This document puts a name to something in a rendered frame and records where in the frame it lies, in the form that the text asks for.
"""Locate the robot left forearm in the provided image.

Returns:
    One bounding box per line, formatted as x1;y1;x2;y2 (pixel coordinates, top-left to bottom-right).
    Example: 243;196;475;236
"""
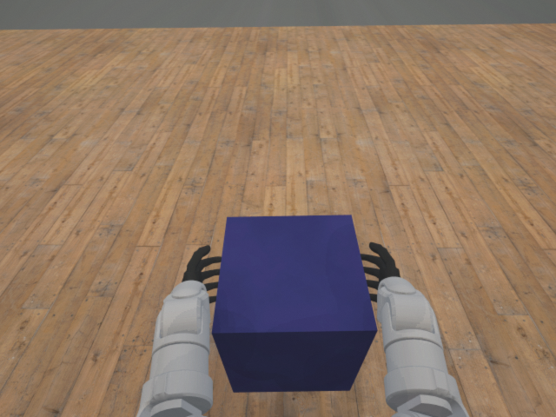
136;281;213;417

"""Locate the robot right forearm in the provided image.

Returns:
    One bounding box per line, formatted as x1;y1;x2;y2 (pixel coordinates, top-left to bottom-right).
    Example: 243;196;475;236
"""
377;276;469;417

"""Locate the left robot hand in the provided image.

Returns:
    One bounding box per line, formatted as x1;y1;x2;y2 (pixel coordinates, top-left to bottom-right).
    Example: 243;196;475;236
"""
182;245;222;303

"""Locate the right robot hand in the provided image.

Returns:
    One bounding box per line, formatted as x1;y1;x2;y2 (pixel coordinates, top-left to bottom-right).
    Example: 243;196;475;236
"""
361;242;400;302

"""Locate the carton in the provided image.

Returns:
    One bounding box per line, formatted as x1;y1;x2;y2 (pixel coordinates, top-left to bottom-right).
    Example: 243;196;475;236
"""
212;215;378;393

